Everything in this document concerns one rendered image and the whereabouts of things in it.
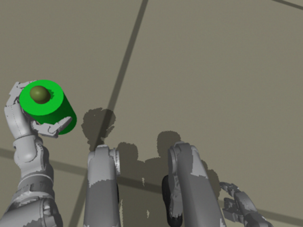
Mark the right robot arm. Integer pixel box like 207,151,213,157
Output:
243,212,273,227

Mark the bottle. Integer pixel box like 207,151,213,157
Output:
19,80,77,135

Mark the left robot hand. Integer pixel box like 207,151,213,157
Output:
4,80,72,140

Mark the right robot hand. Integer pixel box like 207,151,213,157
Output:
219,182,258,224

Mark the left robot arm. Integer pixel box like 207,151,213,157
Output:
0,134,63,227

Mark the right robot foot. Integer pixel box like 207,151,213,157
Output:
162,175,183,227

